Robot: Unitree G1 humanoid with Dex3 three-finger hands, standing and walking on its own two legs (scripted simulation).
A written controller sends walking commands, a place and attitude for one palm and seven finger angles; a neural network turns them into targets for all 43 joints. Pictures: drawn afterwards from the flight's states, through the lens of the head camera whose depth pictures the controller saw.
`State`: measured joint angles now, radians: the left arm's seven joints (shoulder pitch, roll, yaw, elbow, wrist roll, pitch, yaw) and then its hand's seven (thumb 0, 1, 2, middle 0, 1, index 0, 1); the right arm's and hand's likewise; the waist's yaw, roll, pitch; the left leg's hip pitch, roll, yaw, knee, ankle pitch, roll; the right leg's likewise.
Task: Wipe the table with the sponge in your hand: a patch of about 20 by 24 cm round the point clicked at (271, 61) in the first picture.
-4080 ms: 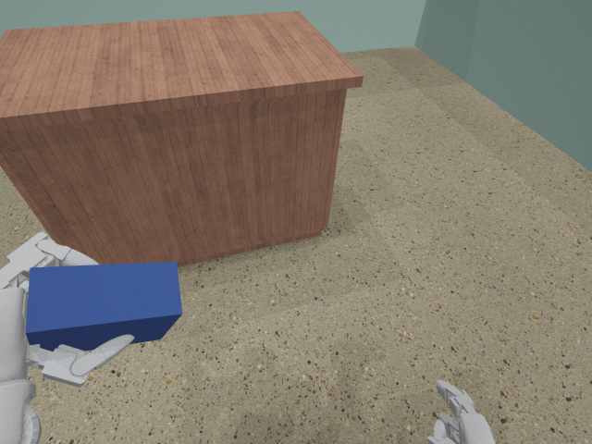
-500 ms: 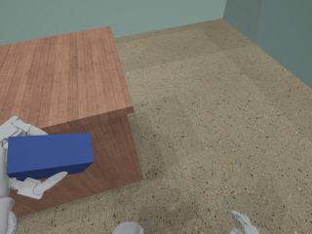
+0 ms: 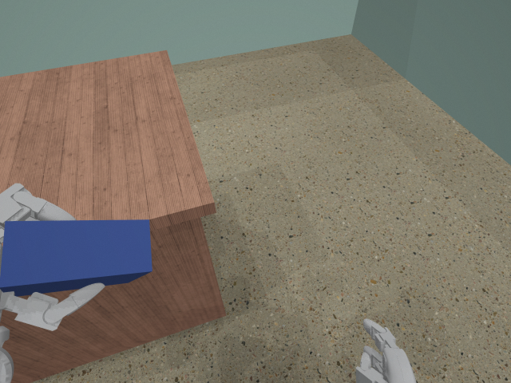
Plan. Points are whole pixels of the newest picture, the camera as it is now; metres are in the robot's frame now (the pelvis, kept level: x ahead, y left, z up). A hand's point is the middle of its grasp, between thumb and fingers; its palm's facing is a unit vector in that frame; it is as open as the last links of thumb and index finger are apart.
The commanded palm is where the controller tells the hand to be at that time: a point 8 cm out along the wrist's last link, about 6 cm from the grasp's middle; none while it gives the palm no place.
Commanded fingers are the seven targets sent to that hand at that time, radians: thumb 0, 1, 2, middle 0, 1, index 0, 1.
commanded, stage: come to a stop and stand still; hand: left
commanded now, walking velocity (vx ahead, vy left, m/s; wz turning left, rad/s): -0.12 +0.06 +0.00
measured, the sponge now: (100, 256) +0.22 +0.20 +0.16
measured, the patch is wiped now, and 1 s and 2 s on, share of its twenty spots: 0.00 0.00 0.00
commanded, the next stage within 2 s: look again from close up in 1.78 s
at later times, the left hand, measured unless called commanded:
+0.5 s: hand (56, 244) +0.23 +0.24 +0.17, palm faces +0.36 -0.82 -0.45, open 10.1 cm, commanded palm +0.17 +0.28 +0.19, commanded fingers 0.00 0.10 1.30 -1.20 -1.60 -1.20 -1.60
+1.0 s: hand (39, 267) +0.20 +0.24 +0.18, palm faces +0.37 -0.79 -0.49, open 10.1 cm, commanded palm +0.13 +0.26 +0.19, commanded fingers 0.00 0.10 1.30 -1.20 -1.60 -1.20 -1.60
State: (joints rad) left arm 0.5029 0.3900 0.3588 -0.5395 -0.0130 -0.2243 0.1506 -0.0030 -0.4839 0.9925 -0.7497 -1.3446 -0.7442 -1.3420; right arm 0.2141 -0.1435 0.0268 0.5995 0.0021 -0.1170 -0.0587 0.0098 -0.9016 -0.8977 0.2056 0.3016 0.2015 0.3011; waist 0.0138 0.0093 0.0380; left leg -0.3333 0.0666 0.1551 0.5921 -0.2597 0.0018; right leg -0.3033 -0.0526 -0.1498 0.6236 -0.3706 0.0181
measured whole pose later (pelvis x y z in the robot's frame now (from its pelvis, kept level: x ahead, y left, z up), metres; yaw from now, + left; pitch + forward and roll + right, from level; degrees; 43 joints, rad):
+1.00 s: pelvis -0.04 -0.01 +0.01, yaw -1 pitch -1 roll -1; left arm 0.30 0.46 0.35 -0.35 0.01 -0.22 0.08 0.00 -0.49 1.00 -0.75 -1.35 -0.74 -1.34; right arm 0.25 -0.21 0.00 0.62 -0.01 -0.12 -0.08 0.01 -0.90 -0.90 0.20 0.30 0.20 0.30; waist 0.06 0.00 0.05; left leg -0.32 0.04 0.01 0.57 -0.22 0.00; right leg -0.25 0.05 -0.11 0.47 -0.21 -0.07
